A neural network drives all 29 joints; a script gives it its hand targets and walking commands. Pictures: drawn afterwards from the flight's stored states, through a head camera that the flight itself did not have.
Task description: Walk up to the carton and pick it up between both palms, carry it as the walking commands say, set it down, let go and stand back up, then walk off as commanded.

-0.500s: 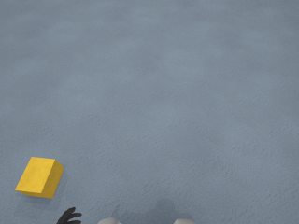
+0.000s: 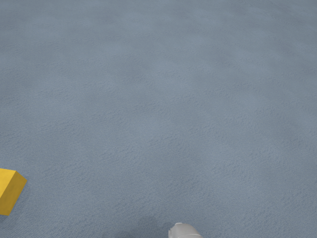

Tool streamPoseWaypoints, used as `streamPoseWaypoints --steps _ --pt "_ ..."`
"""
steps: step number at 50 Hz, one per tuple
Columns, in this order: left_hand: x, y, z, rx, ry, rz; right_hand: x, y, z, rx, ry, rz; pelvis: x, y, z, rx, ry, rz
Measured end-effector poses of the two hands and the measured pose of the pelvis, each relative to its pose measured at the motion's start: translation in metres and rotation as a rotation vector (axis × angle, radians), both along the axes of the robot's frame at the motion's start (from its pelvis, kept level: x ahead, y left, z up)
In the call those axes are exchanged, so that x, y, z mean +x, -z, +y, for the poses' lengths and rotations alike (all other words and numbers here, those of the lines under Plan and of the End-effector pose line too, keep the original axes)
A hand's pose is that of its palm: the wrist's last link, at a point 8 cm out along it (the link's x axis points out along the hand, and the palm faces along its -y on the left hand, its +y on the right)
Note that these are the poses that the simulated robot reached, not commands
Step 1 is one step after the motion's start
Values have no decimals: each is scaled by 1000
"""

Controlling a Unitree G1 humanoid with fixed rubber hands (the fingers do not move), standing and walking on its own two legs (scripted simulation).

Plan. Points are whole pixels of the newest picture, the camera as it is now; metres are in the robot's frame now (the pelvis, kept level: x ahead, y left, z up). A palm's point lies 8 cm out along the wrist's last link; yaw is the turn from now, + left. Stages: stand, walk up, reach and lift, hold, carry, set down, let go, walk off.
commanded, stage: walk off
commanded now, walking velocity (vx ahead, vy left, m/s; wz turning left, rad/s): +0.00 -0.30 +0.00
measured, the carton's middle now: out of the picture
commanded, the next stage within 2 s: stand in 1.20 s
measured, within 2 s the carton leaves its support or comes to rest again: neither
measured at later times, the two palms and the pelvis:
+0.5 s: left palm out of the picture +0.05 +0.08 -0.17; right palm out of the picture +0.07 -0.38 -0.14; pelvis +0.02 -0.14 -0.02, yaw +2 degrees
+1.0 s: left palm out of the picture +0.12 -0.07 -0.13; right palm out of the picture +0.01 -0.58 -0.15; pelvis +0.03 -0.31 -0.01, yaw +2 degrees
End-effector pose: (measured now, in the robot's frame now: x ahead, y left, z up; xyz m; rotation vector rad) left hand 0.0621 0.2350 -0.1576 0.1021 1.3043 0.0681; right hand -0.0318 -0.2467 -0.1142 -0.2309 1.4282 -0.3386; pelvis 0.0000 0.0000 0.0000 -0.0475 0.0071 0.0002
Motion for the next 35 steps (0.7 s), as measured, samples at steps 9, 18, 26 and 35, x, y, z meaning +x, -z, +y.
streamPoseWaypoints --steps 9,18,26,35 --pt "49 -14 -70 83 79 -124 -20 31 -98 15 52 93 4 17 -77 21 -12 19" --pt "22 -15 -120 109 -22 -112 67 41 -133 36 -78 -55 8 16 -115 10 -40 18" --pt "-11 13 -161 22 -48 8 97 24 -135 29 -114 -163 16 16 -148 23 -22 2" --pt "7 2 -194 13 -30 23 40 2 -197 -2 -36 -30 22 1 -197 9 -5 3"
